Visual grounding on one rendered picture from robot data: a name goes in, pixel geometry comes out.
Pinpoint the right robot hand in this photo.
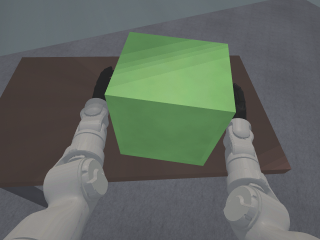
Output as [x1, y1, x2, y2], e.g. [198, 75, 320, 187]
[232, 83, 247, 120]

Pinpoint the left robot hand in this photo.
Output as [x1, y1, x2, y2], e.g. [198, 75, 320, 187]
[92, 66, 114, 101]

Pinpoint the right robot upper arm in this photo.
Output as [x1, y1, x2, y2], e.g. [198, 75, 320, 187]
[223, 185, 320, 240]

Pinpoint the robot right forearm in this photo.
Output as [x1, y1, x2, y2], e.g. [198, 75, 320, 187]
[223, 118, 280, 202]

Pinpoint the carton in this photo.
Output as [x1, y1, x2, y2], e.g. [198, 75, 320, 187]
[104, 32, 236, 166]

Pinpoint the robot left forearm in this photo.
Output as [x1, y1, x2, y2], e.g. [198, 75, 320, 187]
[43, 98, 109, 202]

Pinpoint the table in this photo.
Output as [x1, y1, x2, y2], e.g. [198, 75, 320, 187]
[0, 55, 292, 208]

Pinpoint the left robot upper arm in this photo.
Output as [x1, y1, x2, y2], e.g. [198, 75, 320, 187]
[3, 157, 108, 240]

